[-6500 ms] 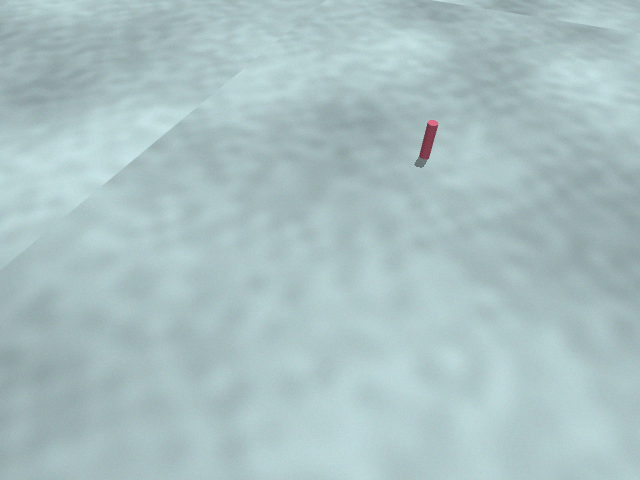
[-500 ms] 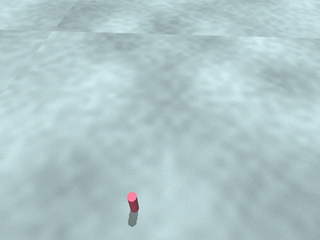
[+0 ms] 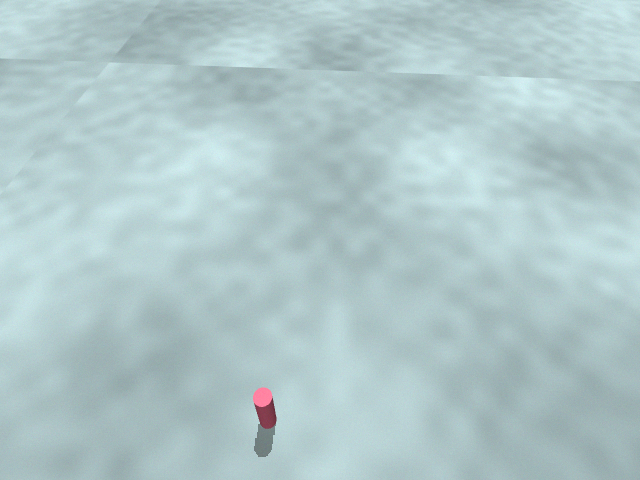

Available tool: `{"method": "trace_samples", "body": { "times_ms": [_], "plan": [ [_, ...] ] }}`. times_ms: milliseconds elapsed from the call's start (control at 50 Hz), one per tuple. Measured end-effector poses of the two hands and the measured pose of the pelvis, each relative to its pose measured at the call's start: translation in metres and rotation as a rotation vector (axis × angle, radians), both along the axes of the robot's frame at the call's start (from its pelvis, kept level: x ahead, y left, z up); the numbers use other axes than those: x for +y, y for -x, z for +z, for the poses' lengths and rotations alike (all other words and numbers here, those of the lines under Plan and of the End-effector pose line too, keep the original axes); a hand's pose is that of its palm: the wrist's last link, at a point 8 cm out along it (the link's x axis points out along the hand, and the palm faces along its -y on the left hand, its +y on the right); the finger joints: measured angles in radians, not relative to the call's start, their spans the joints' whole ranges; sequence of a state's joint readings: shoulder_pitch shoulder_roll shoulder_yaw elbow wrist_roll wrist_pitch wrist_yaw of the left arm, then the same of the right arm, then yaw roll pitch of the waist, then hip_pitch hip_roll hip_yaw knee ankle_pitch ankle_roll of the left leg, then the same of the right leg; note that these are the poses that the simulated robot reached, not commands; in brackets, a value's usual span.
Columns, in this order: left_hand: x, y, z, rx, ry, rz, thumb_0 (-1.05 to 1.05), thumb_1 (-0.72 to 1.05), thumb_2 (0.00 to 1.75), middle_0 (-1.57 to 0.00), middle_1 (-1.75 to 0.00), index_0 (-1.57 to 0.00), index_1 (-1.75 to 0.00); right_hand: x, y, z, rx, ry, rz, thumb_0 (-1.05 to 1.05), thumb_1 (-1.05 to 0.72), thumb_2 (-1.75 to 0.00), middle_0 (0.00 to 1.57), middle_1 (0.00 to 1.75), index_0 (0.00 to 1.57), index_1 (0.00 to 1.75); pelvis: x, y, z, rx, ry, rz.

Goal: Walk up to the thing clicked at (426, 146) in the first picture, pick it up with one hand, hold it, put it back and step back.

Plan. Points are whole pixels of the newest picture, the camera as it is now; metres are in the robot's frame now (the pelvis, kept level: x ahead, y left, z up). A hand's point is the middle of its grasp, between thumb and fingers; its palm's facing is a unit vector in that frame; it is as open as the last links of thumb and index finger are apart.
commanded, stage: stand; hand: left
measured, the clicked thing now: (265, 409) +0.42 +0.15 -0.68
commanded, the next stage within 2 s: none
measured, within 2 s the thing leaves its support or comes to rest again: neither
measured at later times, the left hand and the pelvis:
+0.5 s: hand out of the picture +0.09 +0.25 -0.15, palm faces -0.02 -0.94 -0.34, open 7.4 cm; pelvis +0.02 +0.00 +0.00, yaw +0 degrees
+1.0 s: hand out of the picture +0.09 +0.25 -0.16, palm faces -0.03 -0.94 -0.34, open 7.4 cm; pelvis +0.02 -0.01 +0.00, yaw +0 degrees
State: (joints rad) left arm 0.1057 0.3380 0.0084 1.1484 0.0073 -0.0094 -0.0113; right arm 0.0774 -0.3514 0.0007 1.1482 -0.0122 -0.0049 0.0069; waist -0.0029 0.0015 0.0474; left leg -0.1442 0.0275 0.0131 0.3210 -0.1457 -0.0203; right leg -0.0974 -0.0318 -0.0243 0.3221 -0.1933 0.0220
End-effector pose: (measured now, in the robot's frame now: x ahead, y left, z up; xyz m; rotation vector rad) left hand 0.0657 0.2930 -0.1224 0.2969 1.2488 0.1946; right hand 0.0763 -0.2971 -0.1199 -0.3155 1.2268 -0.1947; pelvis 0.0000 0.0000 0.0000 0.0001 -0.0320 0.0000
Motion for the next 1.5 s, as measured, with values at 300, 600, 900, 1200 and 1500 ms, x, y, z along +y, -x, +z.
{"method": "trace_samples", "body": {
  "times_ms": [300,600,900,1200,1500],
  "plan": [
    [0.002,-0.015,0.004,-0.004,-0.017,-0.012,0.01,0.91,0.89,-0.2,-0.3,-0.2,-0.3,-0.001,-0.002,-0.004,0.024,-0.006,-0.008,0.01,-0.9,-0.9,0.2,0.3,0.2,0.3,-0.001,-0.01,0.0,0.007,-0.004,-0.003],
    [-0.002,-0.025,0.005,-0.018,-0.017,-0.013,0.01,0.91,0.89,-0.2,-0.3,-0.2,-0.3,-0.004,-0.018,-0.001,-0.004,-0.002,0.0,0.01,-0.9,-0.9,0.2,0.3,0.2,0.3,-0.005,-0.017,0.0,0.003,-0.004,-0.004],
    [-0.004,-0.02,0.003,-0.007,-0.013,-0.012,0.01,0.91,0.89,-0.2,-0.3,-0.21,-0.3,-0.007,-0.015,0.0,0.006,0.001,-0.001,0.01,-0.9,-0.9,0.2,0.3,0.2,0.3,-0.006,-0.018,0.001,0.002,-0.002,-0.004],
    [0.0,-0.018,0.003,-0.003,-0.016,-0.013,0.01,0.91,0.89,-0.2,-0.3,-0.21,-0.3,-0.004,-0.008,-0.001,0.02,0.002,-0.004,0.01,-0.9,-0.9,0.2,0.3,0.2,0.3,-0.004,-0.017,0.001,0.003,-0.001,-0.004],
    [0.002,-0.017,0.003,0.0,-0.017,-0.013,0.01,0.91,0.89,-0.2,-0.3,-0.21,-0.3,-0.001,-0.008,-0.002,0.02,-0.001,-0.004,0.01,-0.9,-0.9,0.2,0.3,0.2,0.3,-0.002,-0.018,0.001,0.003,-0.004,-0.004]
  ]
}}
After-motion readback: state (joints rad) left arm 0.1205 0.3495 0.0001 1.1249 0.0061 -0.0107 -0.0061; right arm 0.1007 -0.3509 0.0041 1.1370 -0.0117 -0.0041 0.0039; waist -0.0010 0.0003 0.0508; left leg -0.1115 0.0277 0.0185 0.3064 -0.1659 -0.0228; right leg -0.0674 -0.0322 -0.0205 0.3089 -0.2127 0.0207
